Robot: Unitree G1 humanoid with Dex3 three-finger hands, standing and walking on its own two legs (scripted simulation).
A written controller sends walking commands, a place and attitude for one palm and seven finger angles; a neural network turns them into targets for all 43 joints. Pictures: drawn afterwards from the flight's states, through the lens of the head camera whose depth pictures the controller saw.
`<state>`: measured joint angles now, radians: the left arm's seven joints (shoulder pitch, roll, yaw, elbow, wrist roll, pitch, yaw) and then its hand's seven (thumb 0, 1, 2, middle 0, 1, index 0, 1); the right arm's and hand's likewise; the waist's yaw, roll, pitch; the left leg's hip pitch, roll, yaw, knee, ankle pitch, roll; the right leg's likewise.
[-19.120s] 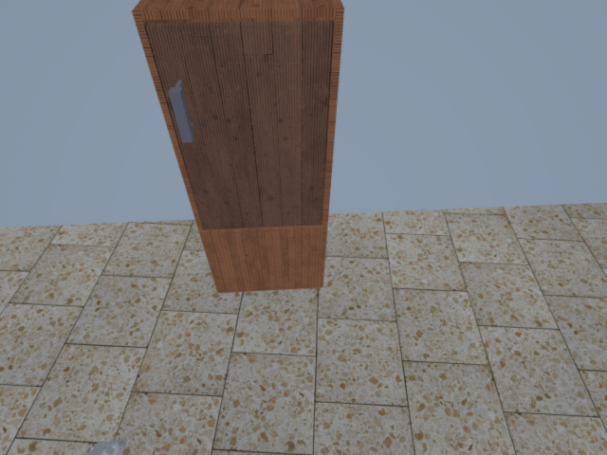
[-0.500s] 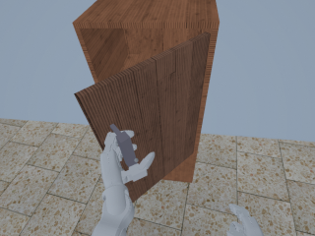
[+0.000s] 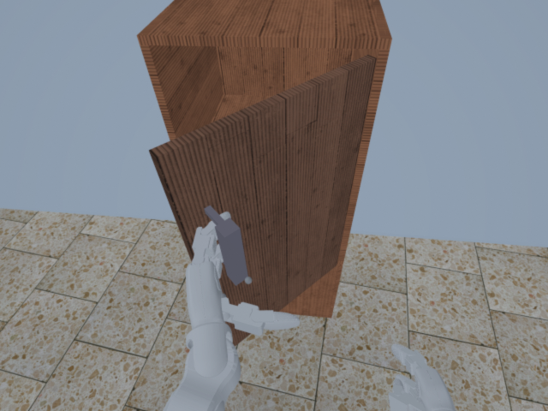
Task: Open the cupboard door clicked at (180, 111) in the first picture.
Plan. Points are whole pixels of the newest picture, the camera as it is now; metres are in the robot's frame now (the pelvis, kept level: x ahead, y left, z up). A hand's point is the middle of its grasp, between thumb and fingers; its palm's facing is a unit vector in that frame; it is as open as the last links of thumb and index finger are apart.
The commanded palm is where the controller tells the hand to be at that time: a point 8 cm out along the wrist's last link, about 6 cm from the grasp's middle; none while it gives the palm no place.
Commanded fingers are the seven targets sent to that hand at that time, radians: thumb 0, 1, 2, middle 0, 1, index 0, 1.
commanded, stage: slide the hand sideways off the handle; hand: left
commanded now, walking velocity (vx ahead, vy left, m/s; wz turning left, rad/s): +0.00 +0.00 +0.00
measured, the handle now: (224, 245) +0.34 +0.09 +0.08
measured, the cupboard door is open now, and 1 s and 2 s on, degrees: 46 50 50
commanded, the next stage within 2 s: draw the hand back to the body in 1.26 s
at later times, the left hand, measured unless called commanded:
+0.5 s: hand (249, 306) +0.24 +0.04 +0.08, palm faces -0.16 -0.99 +0.01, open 16.4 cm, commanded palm +0.22 +0.11 +0.08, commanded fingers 0.00 -0.50 0.30 -0.15 -0.30 -0.15 -0.30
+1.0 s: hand (200, 340) +0.20 +0.10 +0.08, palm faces -0.09 -1.00 -0.02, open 16.2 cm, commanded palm +0.17 +0.16 +0.08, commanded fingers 0.00 -0.50 0.30 -0.15 -0.30 -0.15 -0.30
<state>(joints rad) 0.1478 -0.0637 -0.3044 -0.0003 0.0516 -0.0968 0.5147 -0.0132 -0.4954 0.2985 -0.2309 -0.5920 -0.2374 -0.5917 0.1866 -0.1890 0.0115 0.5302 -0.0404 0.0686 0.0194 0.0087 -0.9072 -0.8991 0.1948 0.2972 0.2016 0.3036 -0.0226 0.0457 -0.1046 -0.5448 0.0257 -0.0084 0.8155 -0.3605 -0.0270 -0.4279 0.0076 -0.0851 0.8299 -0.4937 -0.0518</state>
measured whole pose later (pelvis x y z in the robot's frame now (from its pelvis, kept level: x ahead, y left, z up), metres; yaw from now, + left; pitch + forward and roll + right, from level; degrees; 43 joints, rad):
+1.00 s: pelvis +0.00 +0.00 -0.01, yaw -1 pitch +6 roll +0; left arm 0.53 0.13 -0.14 -0.28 -0.12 -0.25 -0.04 -0.02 -0.50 0.30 -0.19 -0.32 -0.18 -0.32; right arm 0.25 -0.22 0.02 0.41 0.01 -0.01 0.01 0.01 -0.91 -0.90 0.20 0.30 0.20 0.30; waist -0.01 0.04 -0.10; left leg -0.58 0.03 0.01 0.86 -0.39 -0.02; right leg -0.47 0.01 -0.07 0.88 -0.51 -0.04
